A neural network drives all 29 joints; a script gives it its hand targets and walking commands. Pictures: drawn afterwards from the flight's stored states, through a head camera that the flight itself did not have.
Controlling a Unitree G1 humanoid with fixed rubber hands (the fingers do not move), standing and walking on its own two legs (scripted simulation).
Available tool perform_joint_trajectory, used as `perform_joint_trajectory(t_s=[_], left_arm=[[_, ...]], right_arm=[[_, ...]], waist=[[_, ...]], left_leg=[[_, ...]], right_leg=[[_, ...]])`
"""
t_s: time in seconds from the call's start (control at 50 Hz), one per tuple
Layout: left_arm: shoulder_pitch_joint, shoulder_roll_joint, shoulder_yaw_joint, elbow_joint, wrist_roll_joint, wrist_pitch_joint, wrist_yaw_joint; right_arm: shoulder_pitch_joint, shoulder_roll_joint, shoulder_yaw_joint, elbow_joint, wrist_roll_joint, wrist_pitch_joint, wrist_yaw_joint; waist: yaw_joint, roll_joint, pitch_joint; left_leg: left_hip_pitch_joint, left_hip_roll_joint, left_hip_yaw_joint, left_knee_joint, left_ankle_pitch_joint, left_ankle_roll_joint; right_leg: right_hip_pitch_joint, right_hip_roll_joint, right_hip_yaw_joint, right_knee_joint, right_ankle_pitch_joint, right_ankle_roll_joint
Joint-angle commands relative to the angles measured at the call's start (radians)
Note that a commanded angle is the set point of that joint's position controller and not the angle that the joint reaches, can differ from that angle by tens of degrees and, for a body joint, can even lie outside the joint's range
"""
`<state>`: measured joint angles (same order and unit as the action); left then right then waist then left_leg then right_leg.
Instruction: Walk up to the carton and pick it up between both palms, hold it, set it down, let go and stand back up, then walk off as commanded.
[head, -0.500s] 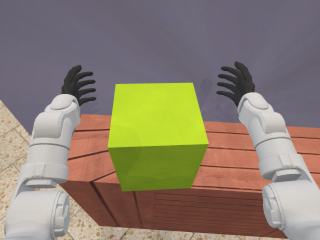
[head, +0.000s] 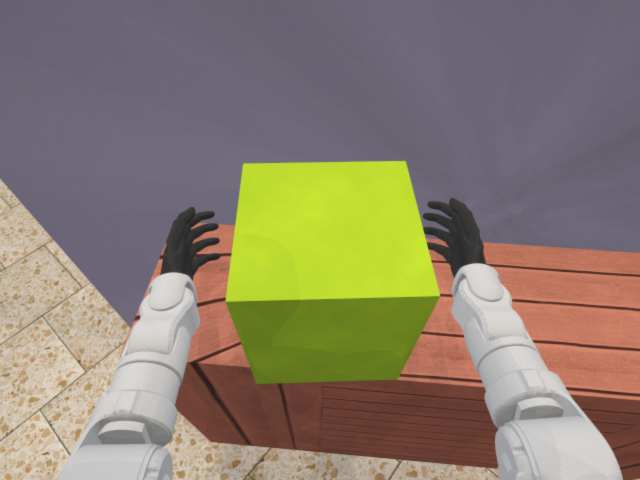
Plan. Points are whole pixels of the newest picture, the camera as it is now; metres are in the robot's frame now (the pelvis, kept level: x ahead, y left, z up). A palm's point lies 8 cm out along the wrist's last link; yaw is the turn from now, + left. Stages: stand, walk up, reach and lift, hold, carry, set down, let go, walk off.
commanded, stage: reach and lift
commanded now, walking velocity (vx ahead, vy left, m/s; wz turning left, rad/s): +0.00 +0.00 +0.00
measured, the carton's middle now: (326, 279) +0.39 +0.01 +0.01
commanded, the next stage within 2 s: none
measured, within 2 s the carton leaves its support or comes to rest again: neither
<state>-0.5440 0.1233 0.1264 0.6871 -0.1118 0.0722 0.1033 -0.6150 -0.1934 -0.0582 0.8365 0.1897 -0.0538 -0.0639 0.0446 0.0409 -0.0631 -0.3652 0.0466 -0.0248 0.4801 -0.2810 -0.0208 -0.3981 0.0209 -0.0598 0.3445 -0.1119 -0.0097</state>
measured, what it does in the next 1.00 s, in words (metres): stands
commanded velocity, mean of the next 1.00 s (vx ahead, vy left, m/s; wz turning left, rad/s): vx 0.00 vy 0.00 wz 0.00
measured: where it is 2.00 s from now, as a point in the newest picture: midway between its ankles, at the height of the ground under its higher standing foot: outside the picture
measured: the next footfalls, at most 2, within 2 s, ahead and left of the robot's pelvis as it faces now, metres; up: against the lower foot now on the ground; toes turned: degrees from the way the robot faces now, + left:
none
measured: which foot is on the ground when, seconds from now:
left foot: down 0.00-1.00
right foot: down 0.00-1.00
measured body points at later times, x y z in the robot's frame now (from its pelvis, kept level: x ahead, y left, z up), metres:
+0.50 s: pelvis -0.02 +0.00 -0.02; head +0.04 -0.01 +0.42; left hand +0.39 +0.18 +0.02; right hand +0.42 -0.16 +0.02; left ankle -0.03 +0.13 -0.74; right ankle +0.03 -0.12 -0.74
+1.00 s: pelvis -0.03 -0.01 -0.01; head +0.04 -0.01 +0.43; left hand +0.38 +0.16 +0.02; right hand +0.40 -0.14 +0.02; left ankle -0.03 +0.13 -0.74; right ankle +0.03 -0.12 -0.74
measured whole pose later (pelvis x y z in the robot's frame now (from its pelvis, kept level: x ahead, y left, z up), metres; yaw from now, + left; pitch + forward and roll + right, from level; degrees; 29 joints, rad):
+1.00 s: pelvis -0.03 -0.01 -0.01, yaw +2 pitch +14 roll -1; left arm -0.76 0.03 0.30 1.21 0.07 -0.39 0.13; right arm -0.75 -0.01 -0.37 1.07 -0.23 -0.26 -0.10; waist 0.00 0.03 -0.12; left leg -0.57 0.02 -0.05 0.59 -0.27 -0.04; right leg -0.62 -0.01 -0.08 0.52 -0.16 -0.02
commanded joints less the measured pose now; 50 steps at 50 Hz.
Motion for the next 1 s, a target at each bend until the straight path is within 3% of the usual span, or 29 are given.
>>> perform_joint_trajectory(t_s=[0.0,0.02,0.04,0.08,0.12,0.14,0.16,0.18,0.22,0.24,0.28,0.34,0.36,0.38,0.44,0.46,0.48,0.52,0.58,0.62,0.68,0.7,0.72,0.76,0.82,0.86,0.88,0.94,0.98], left_arm=[[-0.461,0.128,-0.006,-0.097,0.002,-0.181,0.004],[-0.483,0.133,0.003,-0.052,0.013,-0.216,0.007],[-0.504,0.145,0.003,0.048,-0.003,-0.24,0.009],[-0.544,0.14,-0.013,0.07,-0.01,-0.3,0.02],[-0.594,0.134,-0.032,0.159,-0.036,-0.354,0.025],[-0.618,0.139,-0.036,0.162,-0.038,-0.374,0.03],[-0.581,0.144,-0.037,0.244,-0.046,-0.377,0.024],[-0.621,0.121,-0.077,0.231,-0.069,-0.391,0.025],[-0.636,0.115,-0.082,0.215,-0.063,-0.415,0.035],[-0.618,0.122,-0.071,0.267,-0.063,-0.414,0.033],[-0.641,0.139,-0.063,0.312,-0.078,-0.421,0.026],[-0.679,0.116,-0.096,0.283,-0.078,-0.441,0.035],[-0.672,0.135,-0.07,0.33,-0.076,-0.443,0.036],[-0.685,0.151,-0.065,0.347,-0.088,-0.447,0.034],[-0.732,0.145,-0.077,0.338,-0.119,-0.47,0.029],[-0.749,0.113,-0.096,0.305,-0.109,-0.475,0.029],[-0.747,0.075,-0.115,0.339,-0.119,-0.468,0.024],[-0.75,0.091,-0.089,0.38,-0.094,-0.471,0.028],[-0.786,0.047,-0.08,0.398,-0.075,-0.472,0.038],[-0.796,0.061,-0.027,0.408,-0.04,-0.466,0.045],[-0.804,0.002,-0.022,0.37,-0.014,-0.471,0.041],[-0.835,-0.011,-0.016,0.379,0.001,-0.468,0.035],[-0.834,-0.022,-0.016,0.371,0.0,-0.465,0.031],[-0.808,-0.025,0.023,0.354,0.032,-0.468,0.031],[-0.825,-0.123,0.016,0.336,0.089,-0.477,0.012],[-0.76,-0.176,0.044,0.333,0.149,-0.489,0.004],[-0.734,-0.229,0.062,0.312,0.194,-0.494,-0.013],[-0.778,-0.603,-0.043,0.366,0.28,-0.523,-0.127],[-0.783,-0.66,-0.061,0.417,0.31,-0.517,-0.137]], right_arm=[[-0.509,-0.155,-0.02,-0.133,-0.012,-0.135,0.007],[-0.514,-0.157,-0.011,-0.054,-0.015,-0.149,0.007],[-0.533,-0.158,-0.014,-0.029,-0.014,-0.166,0.002],[-0.555,-0.152,-0.002,0.023,0.002,-0.201,0.0],[-0.62,-0.139,0.024,0.047,0.016,-0.231,-0.002],[-0.63,-0.157,0.012,0.075,0.016,-0.247,-0.003],[-0.63,-0.172,0.039,0.112,0.031,-0.247,-0.008],[-0.648,-0.182,0.024,0.134,0.034,-0.256,-0.005],[-0.637,-0.174,0.024,0.205,0.043,-0.268,-0.002],[-0.643,-0.172,0.054,0.186,0.052,-0.271,0.0],[-0.67,-0.183,0.063,0.201,0.053,-0.279,-0.008],[-0.674,-0.171,0.052,0.247,0.058,-0.288,-0.003],[-0.693,-0.162,0.073,0.253,0.064,-0.276,-0.001],[-0.708,-0.164,0.076,0.223,0.063,-0.269,-0.004],[-0.751,-0.129,0.073,0.157,0.044,-0.264,-0.014],[-0.747,-0.093,0.058,0.188,0.036,-0.265,-0.014],[-0.759,-0.062,0.064,0.186,0.032,-0.259,-0.014],[-0.729,-0.052,0.055,0.198,0.018,-0.245,-0.018],[-0.762,-0.002,0.014,0.207,-0.026,-0.237,-0.024],[-0.778,0.023,-0.013,0.117,-0.073,-0.231,-0.046],[-0.773,0.059,-0.081,0.112,-0.14,-0.229,-0.055],[-0.786,0.072,-0.088,0.11,-0.154,-0.225,-0.055],[-0.781,0.08,-0.098,0.091,-0.173,-0.223,-0.056],[-0.755,0.136,-0.119,0.06,-0.215,-0.222,-0.06],[-0.733,0.225,-0.116,0.096,-0.255,-0.224,-0.026],[-0.706,0.277,-0.144,0.105,-0.313,-0.256,-0.021],[-0.678,0.353,-0.144,0.089,-0.363,-0.269,-0.01],[-0.68,0.77,-0.056,0.086,-0.512,-0.289,0.101],[-0.658,0.835,-0.028,0.084,-0.54,-0.289,0.126]], waist=[[-0.015,-0.012,-0.712],[-0.01,-0.011,-0.689],[-0.007,-0.055,-0.679],[-0.021,-0.048,-0.755],[0.005,-0.037,-0.769],[-0.022,-0.018,-0.795],[0.002,-0.043,-0.759],[-0.035,-0.007,-0.785],[-0.034,0.027,-0.827],[0.004,0.009,-0.819],[-0.021,-0.032,-0.801],[-0.032,0.018,-0.86],[0.002,-0.024,-0.83],[-0.001,-0.054,-0.819],[-0.022,-0.081,-0.896],[-0.045,-0.029,-0.892],[-0.037,-0.053,-0.863],[-0.024,-0.024,-0.829],[-0.024,-0.029,-0.826],[-0.012,-0.082,-0.84],[-0.044,-0.058,-0.919],[-0.032,-0.069,-0.889],[-0.047,-0.06,-0.873],[-0.025,-0.092,-0.892],[-0.02,-0.028,-0.834],[-0.037,-0.041,-0.866],[-0.025,-0.048,-0.878],[-0.056,-0.039,-0.75],[-0.058,-0.038,-0.72]], left_leg=[[0.023,-0.062,0.061,0.009,0.512,-0.062],[0.008,-0.063,0.07,0.028,0.523,-0.069],[-0.048,-0.06,0.068,0.025,0.458,-0.061],[-0.033,-0.06,0.07,0.042,0.481,-0.068],[-0.096,-0.062,0.064,0.069,0.481,-0.073],[-0.066,-0.063,0.065,0.085,0.516,-0.082],[-0.094,-0.058,0.061,0.085,0.505,-0.08],[-0.067,-0.061,0.058,0.089,0.486,-0.089],[-0.008,-0.049,0.049,0.123,0.545,-0.102],[-0.02,-0.05,0.051,0.133,0.569,-0.099],[-0.078,-0.056,0.057,0.139,0.531,-0.091],[-0.042,-0.051,0.049,0.155,0.536,-0.1],[-0.074,-0.05,0.053,0.163,0.517,-0.092],[-0.125,-0.056,0.056,0.158,0.438,-0.079],[-0.207,-0.065,0.07,0.162,0.389,-0.063],[-0.208,-0.069,0.063,0.172,0.377,-0.069],[-0.221,-0.068,0.062,0.166,0.361,-0.062],[-0.238,-0.065,0.063,0.165,0.31,-0.059],[-0.233,-0.06,0.057,0.159,0.292,-0.065],[-0.293,-0.069,0.07,0.162,0.234,-0.044],[-0.275,-0.072,0.074,0.166,0.306,-0.053],[-0.273,-0.073,0.074,0.162,0.292,-0.047],[-0.274,-0.074,0.07,0.153,0.255,-0.048],[-0.288,-0.081,0.079,0.146,0.245,-0.029],[-0.259,-0.08,0.086,0.109,0.261,-0.041],[-0.254,-0.079,0.091,0.106,0.312,-0.044],[-0.225,-0.086,0.097,0.099,0.34,-0.039],[-0.231,-0.087,0.093,0.024,0.265,-0.031],[-0.186,-0.074,0.092,-0.015,0.238,-0.029]], right_leg=[[0.447,0.038,0.022,0.11,0.353,0.012],[0.43,0.037,0.024,0.127,0.354,0.01],[0.41,0.034,0.025,0.132,0.32,0.014],[0.386,0.039,0.024,0.152,0.337,0.014],[0.35,0.029,0.031,0.177,0.326,0.004],[0.327,0.033,0.022,0.185,0.339,0.005],[0.337,0.03,0.028,0.19,0.35,0.008],[0.297,0.031,0.014,0.187,0.306,0.003],[0.216,0.041,0.003,0.198,0.282,-0.008],[0.22,0.037,0.013,0.191,0.302,-0.01],[0.24,0.038,0.017,0.207,0.306,0.002],[0.177,0.042,0.007,0.216,0.279,-0.004],[0.184,0.037,0.014,0.226,0.259,-0.003],[0.203,0.03,0.026,0.225,0.222,0.001],[0.242,0.013,0.031,0.254,0.224,0.013],[0.215,0.012,0.029,0.262,0.212,0.007],[0.208,0.011,0.027,0.258,0.194,0.014],[0.18,0.004,0.04,0.26,0.129,0.004],[0.148,0.008,0.027,0.255,0.071,-0.011],[0.198,0.002,0.046,0.262,0.059,0.002],[0.249,0.005,0.036,0.278,0.17,0.004],[0.265,0.001,0.044,0.27,0.158,0.007],[0.249,0.001,0.042,0.266,0.125,0.008],[0.301,-0.007,0.054,0.258,0.14,0.01],[0.325,-0.019,0.044,0.24,0.15,0.005],[0.371,-0.01,0.035,0.248,0.255,0.007],[0.407,-0.014,0.037,0.228,0.283,0.015],[0.476,-0.035,0.023,0.193,0.241,0.01],[0.454,-0.021,0.022,0.161,0.226,0.004]])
